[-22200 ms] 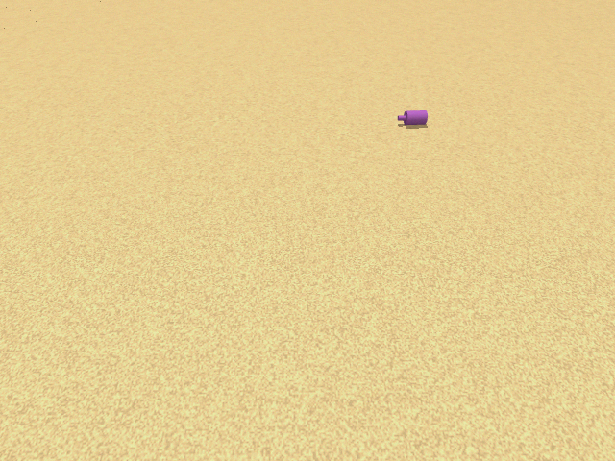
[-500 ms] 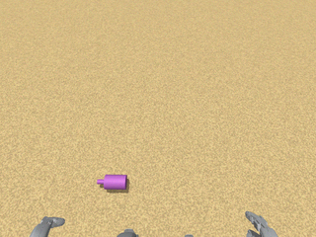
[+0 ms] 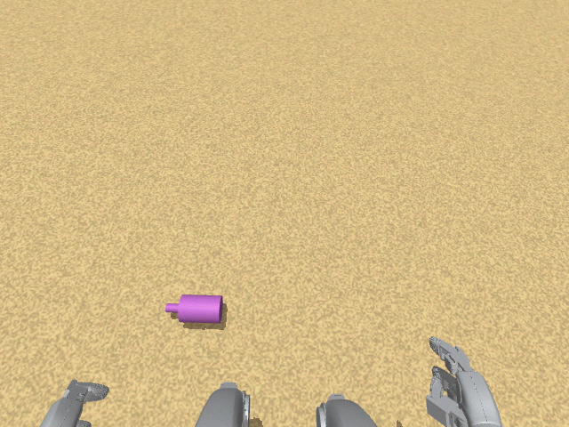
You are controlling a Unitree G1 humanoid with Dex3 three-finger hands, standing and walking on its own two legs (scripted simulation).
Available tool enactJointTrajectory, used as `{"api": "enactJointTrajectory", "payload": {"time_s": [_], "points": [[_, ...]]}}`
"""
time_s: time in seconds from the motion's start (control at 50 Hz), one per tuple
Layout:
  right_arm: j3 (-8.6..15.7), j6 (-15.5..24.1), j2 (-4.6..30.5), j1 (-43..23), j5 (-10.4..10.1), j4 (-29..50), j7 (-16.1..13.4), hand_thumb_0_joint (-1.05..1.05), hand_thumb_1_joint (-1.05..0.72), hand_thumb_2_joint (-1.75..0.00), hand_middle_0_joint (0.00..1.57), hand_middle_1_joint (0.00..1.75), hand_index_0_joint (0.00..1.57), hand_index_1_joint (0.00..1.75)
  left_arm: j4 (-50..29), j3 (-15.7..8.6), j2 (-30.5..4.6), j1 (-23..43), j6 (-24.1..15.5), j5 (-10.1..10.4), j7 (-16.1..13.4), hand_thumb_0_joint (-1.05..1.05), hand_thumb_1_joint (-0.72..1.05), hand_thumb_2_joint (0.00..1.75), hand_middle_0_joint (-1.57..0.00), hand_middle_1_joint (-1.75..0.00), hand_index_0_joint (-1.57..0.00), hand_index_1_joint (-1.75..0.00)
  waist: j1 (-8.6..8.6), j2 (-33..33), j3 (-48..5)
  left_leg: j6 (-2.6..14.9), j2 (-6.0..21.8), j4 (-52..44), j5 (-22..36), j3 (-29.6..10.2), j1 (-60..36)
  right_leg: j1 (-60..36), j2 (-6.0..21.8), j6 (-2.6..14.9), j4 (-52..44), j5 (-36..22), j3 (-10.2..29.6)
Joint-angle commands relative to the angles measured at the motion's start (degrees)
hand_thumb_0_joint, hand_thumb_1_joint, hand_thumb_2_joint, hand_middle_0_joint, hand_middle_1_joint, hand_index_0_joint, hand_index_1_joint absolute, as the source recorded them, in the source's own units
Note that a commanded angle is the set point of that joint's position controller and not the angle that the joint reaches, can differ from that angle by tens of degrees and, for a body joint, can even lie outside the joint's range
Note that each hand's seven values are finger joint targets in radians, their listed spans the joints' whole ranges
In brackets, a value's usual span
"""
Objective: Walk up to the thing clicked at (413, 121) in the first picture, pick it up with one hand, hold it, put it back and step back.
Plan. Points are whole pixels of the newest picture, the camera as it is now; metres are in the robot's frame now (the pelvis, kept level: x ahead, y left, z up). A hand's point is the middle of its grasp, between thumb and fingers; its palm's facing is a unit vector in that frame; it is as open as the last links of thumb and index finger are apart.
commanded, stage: rise first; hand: left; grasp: from above
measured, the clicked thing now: (193, 308) +0.46 +0.26 -0.63
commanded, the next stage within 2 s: none
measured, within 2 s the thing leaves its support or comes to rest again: neither
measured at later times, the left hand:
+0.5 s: hand (131, 377) +0.23 +0.29 -0.30, palm faces -0.45 -0.46 -0.76, open 13.9 cm
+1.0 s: hand (158, 333) +0.34 +0.29 -0.42, palm faces -0.48 -0.10 -0.87, open 13.4 cm
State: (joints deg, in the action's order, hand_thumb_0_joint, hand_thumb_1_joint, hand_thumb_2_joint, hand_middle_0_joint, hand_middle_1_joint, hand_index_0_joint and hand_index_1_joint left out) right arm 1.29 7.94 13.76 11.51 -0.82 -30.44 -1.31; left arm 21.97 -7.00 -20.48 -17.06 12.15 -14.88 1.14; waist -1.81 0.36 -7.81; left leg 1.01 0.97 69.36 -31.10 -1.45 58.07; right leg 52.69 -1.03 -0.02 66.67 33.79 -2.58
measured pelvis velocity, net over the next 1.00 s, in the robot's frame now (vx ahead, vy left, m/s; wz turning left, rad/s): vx -0.10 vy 0.00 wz -0.13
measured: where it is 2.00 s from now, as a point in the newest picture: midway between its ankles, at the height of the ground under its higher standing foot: outside the picture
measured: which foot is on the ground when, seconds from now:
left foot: down 0.00-1.00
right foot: down 0.00-1.00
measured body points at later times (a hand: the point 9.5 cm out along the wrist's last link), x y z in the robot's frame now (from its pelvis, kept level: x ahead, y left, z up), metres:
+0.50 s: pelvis -0.06 +0.00 -0.16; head +0.12 +0.02 +0.25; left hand +0.25 +0.31 -0.25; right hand +0.12 -0.27 -0.27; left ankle +0.02 +0.11 -0.64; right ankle -0.02 -0.12 -0.64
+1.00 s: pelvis -0.10 +0.00 -0.29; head +0.13 +0.04 +0.10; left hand +0.36 +0.29 -0.37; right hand -0.05 -0.29 -0.40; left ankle +0.01 +0.10 -0.64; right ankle -0.02 -0.12 -0.64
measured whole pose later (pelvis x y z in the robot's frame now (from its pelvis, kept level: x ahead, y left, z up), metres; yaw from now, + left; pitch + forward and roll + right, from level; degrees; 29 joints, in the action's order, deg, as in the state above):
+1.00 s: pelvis -0.10 +0.00 -0.29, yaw -7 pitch +34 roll -8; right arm 0.6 2.3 15.6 8.8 3.3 -43.4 4.7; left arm 66.8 -8.1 -43.2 41.8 -19.1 -64.2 -11.5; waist -6.8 -0.3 -5.9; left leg 1.6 2.7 125.9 -35.2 -5.4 125.4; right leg 118.4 -2.4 0.3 123.7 39.8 -6.6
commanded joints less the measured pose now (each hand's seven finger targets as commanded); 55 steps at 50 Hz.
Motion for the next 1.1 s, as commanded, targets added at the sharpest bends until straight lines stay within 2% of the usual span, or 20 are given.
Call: {"api": "enactJointTrajectory", "payload": {"time_s": [0.0, 0.02, 0.08, 0.1, 0.16, 0.22, 0.26, 0.3, 0.34, 0.4, 0.46, 0.56, 0.6, 0.68, 0.76, 0.84, 0.88, 0.98, 1.02, 1.08], "points": [[3.59, 3.28, 8.70, 0.08, 0.04, 7.76, -0.50, 0.00, -0.92, -0.90, 0.20, 0.30, 0.20, 0.30, -9.00, -4.49, -9.98, -4.33, -1.28, -0.97, -1.93, 0.00, -0.57, 0.96, -0.10, -1.03, -0.09, -1.03, 0.47, 5.42, -15.86, 0.12, -0.17, -6.60, 22.87, -1.56, -14.74, -1.56, -1.05, 1.63, -4.80, -19.06, 0.32], [3.68, 3.39, 8.63, 0.15, 0.05, 7.89, -0.45, 0.00, -0.92, -0.91, 0.20, 0.30, 0.20, 0.30, -9.50, -4.45, -10.08, -4.22, -1.42, -1.32, -2.11, 0.00, -0.57, 0.96, -0.10, -1.02, -0.10, -1.02, 0.60, 5.91, -15.86, 0.18, -0.34, -5.96, 22.39, -1.54, -14.22, -1.02, -1.01, 1.61, -4.40, -18.85, 0.37], [3.51, 3.75, 8.92, -0.39, -0.06, 7.16, -0.47, 0.00, -0.94, -0.91, 0.20, 0.30, 0.20, 0.30, -6.83, -2.76, -10.19, 1.82, -2.61, -3.17, -2.64, 0.00, -0.57, 0.94, -0.13, -1.01, -0.12, -1.01, -1.49, 3.74, -14.41, 0.59, -0.43, -2.91, 19.44, -1.43, -9.91, 2.55, -1.19, 1.50, -2.35, -17.64, 0.37], [3.51, 4.02, 9.40, -0.77, 0.02, 6.66, -0.32, 0.00, -0.94, -0.91, 0.20, 0.30, 0.20, 0.30, -5.40, -2.88, -10.69, 3.89, -3.44, -3.95, -2.67, 0.00, -0.59, 0.96, -0.12, -1.01, -0.11, -1.02, -1.66, 3.53, -13.32, 0.34, -0.11, -2.31, 17.02, -2.07, -7.87, 5.50, -1.17, 1.72, -0.49, -15.07, 0.18], [3.64, 5.02, 10.16, -1.86, 0.29, 5.17, -0.08, 0.00, -0.96, -0.91, 0.20, 0.30, 0.20, 0.30, 0.42, -4.36, -14.09, 12.02, -7.42, -8.00, -3.12, 0.00, -0.60, 0.96, -0.12, -1.01, -0.11, -1.02, -1.61, 4.20, -13.59, 0.20, 0.00, 2.27, 11.20, -2.68, -2.03, 14.15, -1.07, 1.82, 5.50, -9.83, 0.30], [3.94, 5.96, 10.73, -2.24, 0.51, 3.96, 0.62, 0.00, -0.95, -0.91, 0.20, 0.30, 0.20, 0.30, 2.90, -1.92, -12.61, 16.75, -12.01, -11.85, -2.99, 0.00, -0.58, 0.96, -0.14, -1.00, -0.13, -1.01, -1.47, 6.34, -17.54, -0.48, -0.07, 5.76, 7.06, -3.15, 0.66, 20.83, -0.83, 2.04, 11.29, -6.81, 0.56], [4.39, 6.28, 11.60, -2.38, 0.48, 3.01, 1.01, 0.00, -0.95, -0.91, 0.20, 0.30, 0.20, 0.30, 2.16, -1.90, -14.70, 21.11, -15.09, -14.32, -3.19, 0.00, -0.55, 0.94, -0.16, -1.00, -0.15, -1.01, -0.93, 8.74, -22.55, -0.96, 0.23, 8.31, 7.31, -4.08, 0.78, 25.49, -0.89, 2.16, 15.39, -6.41, 0.26], [4.41, 6.22, 12.56, -2.55, 0.44, 1.57, 1.42, 0.00, -0.95, -0.92, 0.20, 0.30, 0.20, 0.30, 3.97, -3.63, -18.41, 24.12, -17.51, -17.32, -4.09, 0.00, -0.56, 0.95, -0.18, -0.98, -0.17, -0.99, 0.12, 10.76, -25.59, -1.35, 0.43, 11.13, 9.47, -4.80, 1.66, 29.85, -0.86, 2.32, 19.55, -7.06, -0.13], [4.23, 5.68, 12.87, -2.60, 0.31, 0.67, 1.72, 0.00, -0.97, -0.92, 0.20, 0.30, 0.20, 0.30, 9.36, -4.67, -20.34, 25.29, -18.78, -20.66, -5.52, 0.00, -0.55, 0.95, -0.21, -0.96, -0.19, -0.98, 0.36, 9.71, -26.27, -1.11, 0.07, 14.56, 9.83, -4.46, 6.14, 32.52, -1.01, 2.37, 22.38, -7.48, -0.33], [4.70, 4.54, 13.20, -1.89, 0.02, -0.74, 2.23, 0.00, -0.95, -0.92, 0.20, 0.30, 0.20, 0.30, 10.71, -5.94, -23.73, 33.34, -20.07, -24.72, -7.58, 0.00, -0.52, 0.95, -0.19, -0.95, -0.18, -0.97, 1.29, 9.23, -31.10, -0.59, -0.25, 19.23, 11.02, -3.76, 9.72, 35.36, -1.13, 2.36, 25.21, -8.44, -0.40], [4.92, 3.49, 13.20, -0.48, -0.08, -2.50, 2.76, 0.00, -0.95, -0.92, 0.20, 0.30, 0.20, 0.30, 17.45, -4.56, -23.24, 39.01, -20.15, -27.07, -8.24, 0.00, -0.51, 0.94, -0.21, -0.94, -0.19, -0.96, 0.34, 6.04, -33.58, 0.04, -0.47, 23.98, 11.73, -2.76, 14.37, 36.63, -1.53, 2.17, 26.88, -8.94, -0.70], [5.46, 2.39, 12.95, 1.38, 0.80, -5.24, 3.41, 0.00, -0.94, -0.91, 0.20, 0.30, 0.20, 0.30, 22.92, -5.24, -30.65, 53.09, -23.68, -32.19, -7.60, 0.00, -0.44, 0.89, -0.26, -0.90, -0.25, -0.91, 0.05, 2.58, -36.40, 1.24, -0.93, 32.97, 4.90, -0.04, 26.09, 37.58, -1.83, 1.67, 29.43, -4.77, 0.08], [5.31, 1.93, 12.84, 1.94, 1.25, -5.82, 3.60, 0.00, -0.91, -0.91, 0.20, 0.30, 0.20, 0.30, 24.92, -4.54, -31.57, 56.38, -25.37, -34.39, -7.63, 0.00, -0.42, 0.90, -0.24, -0.89, -0.23, -0.90, -0.32, 2.28, -36.96, 1.18, -0.94, 35.16, 2.61, 0.42, 29.55, 37.58, -2.02, 1.56, 30.38, -2.90, 0.38], [4.95, 0.51, 13.26, 3.01, 1.80, -6.95, 3.94, 0.00, -0.89, -0.90, 0.20, 0.30, 0.20, 0.30, 28.02, -6.41, -36.67, 62.43, -28.51, -38.29, -8.80, 0.00, -0.42, 0.92, -0.21, -0.89, -0.20, -0.90, -0.19, 4.84, -36.91, 0.85, -0.60, 36.99, -0.35, 0.06, 31.76, 42.16, -2.41, 2.06, 33.42, 0.43, -0.74], [4.23, -1.04, 13.20, 3.64, 2.69, -8.13, 4.43, 0.00, -0.86, -0.89, 0.20, 0.30, 0.20, 0.30, 29.53, -5.45, -38.08, 68.92, -30.92, -42.14, -10.66, 0.00, -0.41, 0.94, -0.16, -0.90, -0.16, -0.91, -1.58, 8.29, -35.99, 0.81, -0.39, 39.24, -3.23, -0.69, 33.94, 47.51, -2.68, 2.41, 36.60, 2.82, -1.93], [3.78, -2.88, 13.92, 4.67, 3.44, -9.09, 4.81, 0.00, -0.87, -0.89, 0.20, 0.30, 0.20, 0.30, 33.26, -6.28, -40.09, 71.11, -31.82, -45.49, -13.18, 0.00, -0.41, 0.93, -0.18, -0.87, -0.17, -0.88, -1.87, 10.11, -36.00, 0.57, -0.19, 40.21, -3.24, -1.98, 33.75, 50.88, -2.93, 2.70, 39.88, 2.11, -3.57], [3.50, -3.66, 13.98, 4.50, 3.90, -9.40, 4.97, 0.00, -0.87, -0.90, 0.20, 0.30, 0.20, 0.30, 36.79, -5.28, -39.67, 70.93, -31.60, -47.03, -14.25, 0.00, -0.39, 0.92, -0.18, -0.88, -0.18, -0.88, -2.64, 9.14, -33.54, 0.83, -0.23, 41.42, -3.46, -1.95, 35.76, 52.73, -2.96, 2.68, 40.42, 2.22, -3.94], [2.97, -5.47, 14.70, 5.26, 4.80, -10.27, 5.45, 0.00, -0.89, -0.90, 0.20, 0.30, 0.20, 0.30, 39.13, -4.61, -41.49, 75.46, -31.41, -50.85, -16.35, 0.00, -0.41, 0.91, -0.18, -0.86, -0.17, -0.87, -3.43, 12.60, -34.74, 0.52, 0.04, 43.37, -1.17, -3.02, 34.65, 55.88, -3.04, 2.92, 43.98, -0.16, -4.90], [2.68, -5.99, 14.69, 5.25, 5.29, -10.34, 5.68, 0.00, -0.90, -0.90, 0.20, 0.30, 0.20, 0.30, 40.00, -3.67, -40.69, 76.44, -31.31, -51.65, -16.97, 0.00, -0.40, 0.90, -0.19, -0.85, -0.19, -0.85, -4.40, 12.82, -33.74, 0.48, 0.20, 44.10, -0.86, -3.42, 35.12, 56.97, -2.96, 2.78, 44.77, -0.60, -5.28], [2.44, -6.63, 14.90, 5.30, 5.71, -10.53, 5.86, 0.00, -0.90, -0.90, 0.20, 0.30, 0.20, 0.30, 40.81, -3.37, -41.48, 77.60, -31.54, -52.81, -17.64, 0.00, -0.41, 0.90, -0.19, -0.85, -0.19, -0.85, -4.55, 12.90, -33.69, 0.55, 0.29, 45.27, -0.25, -3.58, 35.26, 57.53, -3.16, 2.76, 45.39, -1.10, -5.53]]}}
